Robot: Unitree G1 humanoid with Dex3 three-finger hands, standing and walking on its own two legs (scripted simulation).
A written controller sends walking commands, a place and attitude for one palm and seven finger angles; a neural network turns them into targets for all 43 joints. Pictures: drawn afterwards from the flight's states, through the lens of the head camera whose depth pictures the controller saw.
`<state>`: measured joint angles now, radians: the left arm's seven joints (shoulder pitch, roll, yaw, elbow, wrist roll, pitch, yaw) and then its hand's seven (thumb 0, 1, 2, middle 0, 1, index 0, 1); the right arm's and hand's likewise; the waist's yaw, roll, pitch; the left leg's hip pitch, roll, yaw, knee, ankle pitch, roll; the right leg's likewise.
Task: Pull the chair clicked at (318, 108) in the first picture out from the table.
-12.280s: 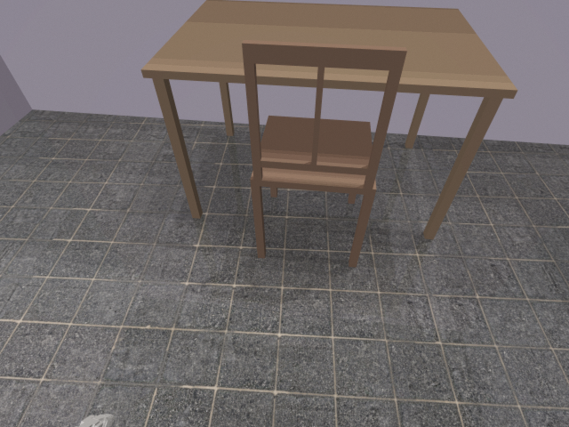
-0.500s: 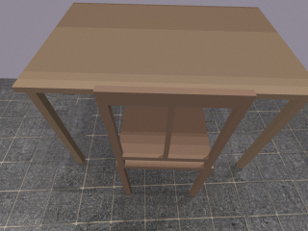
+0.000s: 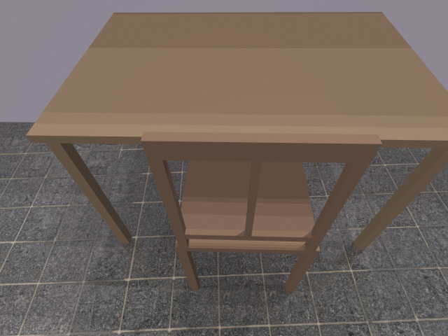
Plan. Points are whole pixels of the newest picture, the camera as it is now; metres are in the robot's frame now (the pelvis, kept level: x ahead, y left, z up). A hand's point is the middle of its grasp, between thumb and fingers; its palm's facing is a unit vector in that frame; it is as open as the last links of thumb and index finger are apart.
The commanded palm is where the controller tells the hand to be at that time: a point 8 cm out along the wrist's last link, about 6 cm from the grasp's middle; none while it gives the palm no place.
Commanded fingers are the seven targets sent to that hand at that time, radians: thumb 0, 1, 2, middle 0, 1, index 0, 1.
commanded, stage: look again from close up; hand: left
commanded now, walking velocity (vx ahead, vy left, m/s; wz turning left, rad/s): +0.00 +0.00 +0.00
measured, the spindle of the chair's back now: (251, 202) +0.41 -0.03 -0.07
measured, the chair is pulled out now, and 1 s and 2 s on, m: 0.00 0.00 0.00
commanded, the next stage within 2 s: raise the hand toward the chair's back in 0.18 s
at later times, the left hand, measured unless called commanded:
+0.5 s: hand (135, 282) +0.20 +0.17 -0.01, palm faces +0.16 -0.98 -0.09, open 7.9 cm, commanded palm +0.11 +0.22 -0.06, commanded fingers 0.00 0.62 0.78 -0.17 -0.26 -0.17 -0.26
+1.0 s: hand (153, 309) +0.17 +0.15 -0.06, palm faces -0.09 -1.00 -0.03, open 11.9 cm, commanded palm +0.14 +0.23 -0.05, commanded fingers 0.00 0.04 0.53 -0.11 -0.16 -0.11 -0.16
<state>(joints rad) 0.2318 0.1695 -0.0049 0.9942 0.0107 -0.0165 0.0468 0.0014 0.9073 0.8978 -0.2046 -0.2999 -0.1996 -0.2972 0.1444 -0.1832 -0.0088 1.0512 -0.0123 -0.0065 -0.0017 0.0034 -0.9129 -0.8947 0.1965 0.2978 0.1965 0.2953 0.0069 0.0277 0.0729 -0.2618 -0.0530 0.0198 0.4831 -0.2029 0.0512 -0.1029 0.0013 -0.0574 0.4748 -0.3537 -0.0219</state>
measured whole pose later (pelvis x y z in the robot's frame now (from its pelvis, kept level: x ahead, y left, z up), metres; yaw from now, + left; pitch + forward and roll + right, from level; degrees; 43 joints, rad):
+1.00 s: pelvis -0.05 -0.02 -0.10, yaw -1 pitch +15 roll -2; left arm 0.34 0.23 0.11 0.07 -0.28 -0.41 -0.31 0.01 0.26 0.62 -0.14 -0.20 -0.13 -0.20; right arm 0.16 -0.19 0.04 0.58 0.05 -0.17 -0.07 0.01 -0.91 -0.89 0.20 0.30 0.20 0.30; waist 0.01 0.06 -0.14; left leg -1.04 0.02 -0.03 1.22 -0.43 0.01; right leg -0.86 0.06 -0.12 1.22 -0.62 -0.07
